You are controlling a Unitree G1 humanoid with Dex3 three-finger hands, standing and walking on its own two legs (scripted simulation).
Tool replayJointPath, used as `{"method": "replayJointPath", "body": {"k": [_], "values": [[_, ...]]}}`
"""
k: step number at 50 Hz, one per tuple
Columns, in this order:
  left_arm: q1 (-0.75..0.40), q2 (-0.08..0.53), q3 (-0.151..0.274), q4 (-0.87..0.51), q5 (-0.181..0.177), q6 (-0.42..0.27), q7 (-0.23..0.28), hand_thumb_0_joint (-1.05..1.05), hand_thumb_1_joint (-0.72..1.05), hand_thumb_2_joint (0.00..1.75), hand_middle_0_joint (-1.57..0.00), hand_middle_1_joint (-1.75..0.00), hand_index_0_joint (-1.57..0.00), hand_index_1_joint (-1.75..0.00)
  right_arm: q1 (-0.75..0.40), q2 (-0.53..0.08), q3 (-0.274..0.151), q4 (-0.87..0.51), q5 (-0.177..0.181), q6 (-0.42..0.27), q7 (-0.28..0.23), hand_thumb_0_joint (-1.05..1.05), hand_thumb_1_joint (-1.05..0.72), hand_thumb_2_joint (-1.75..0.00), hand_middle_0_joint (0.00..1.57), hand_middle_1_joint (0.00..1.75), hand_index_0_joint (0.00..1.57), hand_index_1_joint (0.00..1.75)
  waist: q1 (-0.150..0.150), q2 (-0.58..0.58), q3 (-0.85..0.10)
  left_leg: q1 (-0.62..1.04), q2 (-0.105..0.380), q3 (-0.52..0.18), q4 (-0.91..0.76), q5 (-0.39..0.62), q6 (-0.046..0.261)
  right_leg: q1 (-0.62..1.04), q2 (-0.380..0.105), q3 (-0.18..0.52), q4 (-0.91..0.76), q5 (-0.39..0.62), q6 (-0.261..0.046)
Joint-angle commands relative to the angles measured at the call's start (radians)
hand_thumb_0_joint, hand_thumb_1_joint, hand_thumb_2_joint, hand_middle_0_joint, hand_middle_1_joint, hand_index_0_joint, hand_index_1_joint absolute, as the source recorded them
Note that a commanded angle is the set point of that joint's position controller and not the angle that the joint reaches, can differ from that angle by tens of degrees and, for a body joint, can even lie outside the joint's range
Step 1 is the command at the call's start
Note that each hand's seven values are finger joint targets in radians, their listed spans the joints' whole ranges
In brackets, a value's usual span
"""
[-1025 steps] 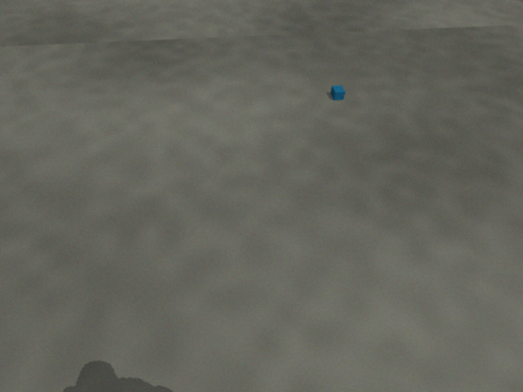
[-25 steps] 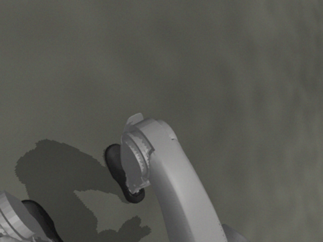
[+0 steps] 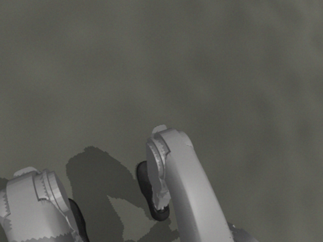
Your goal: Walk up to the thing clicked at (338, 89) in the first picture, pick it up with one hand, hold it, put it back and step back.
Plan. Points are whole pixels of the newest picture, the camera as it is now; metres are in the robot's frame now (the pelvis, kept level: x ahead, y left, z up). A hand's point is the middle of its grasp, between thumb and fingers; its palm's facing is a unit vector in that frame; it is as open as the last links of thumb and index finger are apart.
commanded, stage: settle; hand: left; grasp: from above
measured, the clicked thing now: out of the picture +0.48 +0.34 -0.22
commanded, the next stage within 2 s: lift in 0.18 s
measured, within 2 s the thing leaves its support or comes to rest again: neither
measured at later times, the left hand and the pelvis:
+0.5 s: hand out of the picture +0.48 +0.33 -0.11, palm faces -0.25 -0.33 -0.91, open 11.3 cm; pelvis +0.01 -0.01 +0.01, yaw +4 degrees
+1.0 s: hand out of the picture +0.39 +0.32 +0.04, palm faces -0.30 -0.28 -0.91, open 11.3 cm; pelvis +0.00 -0.01 +0.14, yaw +8 degrees
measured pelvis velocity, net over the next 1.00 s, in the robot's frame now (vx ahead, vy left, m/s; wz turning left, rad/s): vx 0.00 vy -0.01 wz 0.14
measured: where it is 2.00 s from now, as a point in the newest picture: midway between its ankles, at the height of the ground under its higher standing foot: (120, 221)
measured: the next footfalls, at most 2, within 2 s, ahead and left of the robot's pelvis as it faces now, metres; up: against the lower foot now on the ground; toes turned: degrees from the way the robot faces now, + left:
none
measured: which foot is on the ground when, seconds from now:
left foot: down 0.00-1.00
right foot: down 0.00-1.00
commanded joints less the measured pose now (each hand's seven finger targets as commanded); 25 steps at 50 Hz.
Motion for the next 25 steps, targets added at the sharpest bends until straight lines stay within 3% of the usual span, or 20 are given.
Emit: {"method": "replayJointPath", "body": {"k": [1,2,3,5,8,9,10,14,16,18,21,23,24,25], "values": [[-0.334,0.168,-0.023,-0.114,0.025,-0.014,0.017,0.0,0.61,0.76,-1.0,-0.72,-1.01,-0.71,0.262,-0.287,-0.099,0.06,0.008,-0.006,-0.021,0.0,-0.9,-0.9,0.2,0.3,0.2,0.3,-0.072,0.358,-0.564,0.438,-0.014,0.074,-0.297,0.106,0.006,0.305,0.058,-0.092,-0.2,0.116,-0.076],[-0.373,0.189,-0.01,-0.149,0.04,-0.02,0.023,0.0,0.62,0.78,-1.0,-0.74,-1.01,-0.73,0.278,-0.288,-0.1,0.065,0.008,-0.008,-0.026,0.0,-0.89,-0.9,0.2,0.3,0.2,0.3,-0.067,0.372,-0.585,0.462,-0.016,0.074,-0.296,0.105,0.004,0.302,0.055,-0.091,-0.195,0.118,-0.078],[-0.38,0.151,-0.035,-0.137,0.033,-0.021,0.023,0.0,0.6,0.74,-0.98,-0.73,-0.99,-0.71,0.255,-0.278,-0.101,0.057,0.006,-0.013,-0.032,0.0,-0.89,-0.9,0.2,0.3,0.2,0.3,-0.069,0.369,-0.579,0.47,-0.02,0.079,-0.303,0.08,0.001,0.291,0.057,-0.086,-0.202,0.089,-0.081],[-0.414,0.174,-0.024,-0.145,0.04,-0.029,0.037,0.0,0.57,0.76,-0.95,-0.74,-0.97,-0.73,0.25,-0.268,-0.106,0.066,0.006,-0.017,-0.045,0.0,-0.9,-0.9,0.2,0.3,0.2,0.3,-0.06,0.377,-0.602,0.468,-0.024,0.094,-0.305,0.061,0.001,0.305,0.056,-0.075,-0.21,0.064,-0.081],[-0.452,0.214,-0.004,-0.193,0.04,-0.022,0.052,0.0,0.55,0.78,-0.94,-0.75,-0.95,-0.74,0.231,-0.259,-0.104,0.045,0.005,-0.022,-0.058,0.0,-0.89,-0.9,0.2,0.3,0.2,0.3,-0.024,0.401,-0.709,0.493,-0.026,0.129,-0.301,0.12,0.001,0.367,0.054,-0.058,-0.214,0.108,-0.079],[-0.47,0.205,-0.005,-0.184,0.038,-0.014,0.053,0.0,0.55,0.77,-0.95,-0.74,-0.96,-0.73,0.236,-0.253,-0.104,0.046,0.002,-0.019,-0.061,0.0,-0.89,-0.9,0.2,0.3,0.2,0.3,-0.026,0.4,-0.725,0.484,-0.025,0.139,-0.299,0.13,0.001,0.387,0.053,-0.052,-0.218,0.118,-0.078],[-0.466,0.242,0.017,-0.219,0.041,-0.005,0.057,0.0,0.56,0.78,-0.96,-0.73,-0.97,-0.72,0.241,-0.258,-0.109,0.046,0.005,-0.013,-0.064,0.0,-0.89,-0.9,0.2,0.3,0.2,0.3,-0.005,0.41,-0.784,0.516,-0.023,0.144,-0.289,0.174,0.002,0.406,0.05,-0.048,-0.215,0.159,-0.077],[-0.407,0.237,0.038,-0.186,0.039,0.032,0.06,0.0,0.49,0.82,-0.94,-0.68,-0.93,-0.7,0.235,-0.241,-0.122,0.049,0.019,0.008,-0.07,0.0,-0.9,-0.9,0.2,0.3,0.2,0.3,0.032,0.394,-0.842,0.496,-0.021,0.159,-0.285,0.224,0.007,0.463,0.05,-0.031,-0.216,0.216,-0.072],[-0.379,0.215,0.045,-0.209,0.037,0.05,0.046,0.0,0.6,0.69,-0.97,-0.69,-0.99,-0.66,0.247,-0.234,-0.131,0.054,0.029,0.022,-0.067,0.0,-0.9,-0.9,0.2,0.3,0.2,0.3,0.054,0.419,-0.869,0.51,-0.024,0.165,-0.292,0.27,0.004,0.467,0.044,-0.032,-0.202,0.251,-0.076],[-0.358,0.163,0.012,-0.187,0.026,0.064,0.008,0.0,0.6,0.64,-0.96,-0.69,-0.99,-0.65,0.25,-0.222,-0.144,0.056,0.034,0.032,-0.067,0.0,-0.91,-0.9,0.2,0.3,0.2,0.3,0.045,0.391,-0.855,0.514,-0.023,0.166,-0.297,0.278,0.008,0.466,0.049,-0.029,-0.21,0.261,-0.077],[-0.335,0.195,0.027,-0.238,0.019,0.069,-0.041,0.0,0.57,0.64,-0.94,-0.68,-0.97,-0.65,0.276,-0.215,-0.163,0.066,0.045,0.057,-0.07,0.0,-0.91,-0.9,0.2,0.3,0.2,0.3,0.074,0.36,-0.9,0.496,-0.027,0.173,-0.304,0.294,0.017,0.524,0.047,-0.015,-0.232,0.276,-0.074],[-0.279,0.197,0.035,-0.238,0.027,0.065,-0.081,0.0,0.54,0.64,-0.93,-0.66,-0.95,-0.63,0.291,-0.219,-0.181,0.087,0.051,0.073,-0.072,0.0,-0.91,-0.9,0.2,0.3,0.2,0.3,0.077,0.338,-0.86,0.493,-0.029,0.173,-0.32,0.285,0.018,0.505,0.043,-0.013,-0.238,0.254,-0.077],[-0.296,0.142,-0.008,-0.279,0.03,0.055,-0.109,0.0,0.56,0.63,-0.94,-0.66,-0.97,-0.63,0.282,-0.205,-0.179,0.065,0.053,0.079,-0.072,0.0,-0.91,-0.9,0.2,0.3,0.2,0.3,0.059,0.321,-0.855,0.495,-0.03,0.176,-0.319,0.287,0.02,0.527,0.045,-0.008,-0.252,0.261,-0.074],[-0.251,0.176,0.019,-0.264,0.034,0.05,-0.126,0.0,0.56,0.63,-0.95,-0.65,-0.97,-0.62,0.292,-0.213,-0.192,0.075,0.06,0.089,-0.075,0.0,-0.91,-0.9,0.2,0.3,0.2,0.3,0.078,0.289,-0.849,0.492,-0.03,0.174,-0.328,0.274,0.023,0.524,0.042,-0.007,-0.26,0.242,-0.074]]}}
